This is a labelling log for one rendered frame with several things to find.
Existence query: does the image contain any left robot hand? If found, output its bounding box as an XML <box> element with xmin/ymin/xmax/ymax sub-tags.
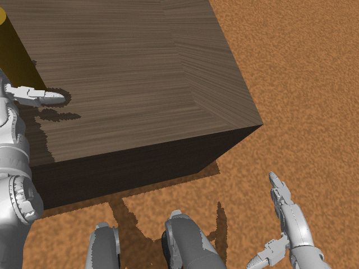
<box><xmin>0</xmin><ymin>69</ymin><xmax>66</xmax><ymax>107</ymax></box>

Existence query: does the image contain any right robot hand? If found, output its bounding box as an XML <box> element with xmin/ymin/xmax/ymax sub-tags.
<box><xmin>246</xmin><ymin>171</ymin><xmax>314</xmax><ymax>269</ymax></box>

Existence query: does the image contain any left robot arm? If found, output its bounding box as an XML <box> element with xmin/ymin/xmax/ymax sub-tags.
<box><xmin>0</xmin><ymin>97</ymin><xmax>44</xmax><ymax>269</ymax></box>

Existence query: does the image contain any right robot arm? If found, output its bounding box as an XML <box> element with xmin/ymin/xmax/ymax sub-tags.
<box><xmin>289</xmin><ymin>245</ymin><xmax>331</xmax><ymax>269</ymax></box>

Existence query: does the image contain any can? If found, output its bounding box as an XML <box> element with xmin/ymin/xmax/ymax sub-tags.
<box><xmin>0</xmin><ymin>7</ymin><xmax>49</xmax><ymax>92</ymax></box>

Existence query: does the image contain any right robot foot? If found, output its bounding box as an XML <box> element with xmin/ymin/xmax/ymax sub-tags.
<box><xmin>162</xmin><ymin>231</ymin><xmax>183</xmax><ymax>269</ymax></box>

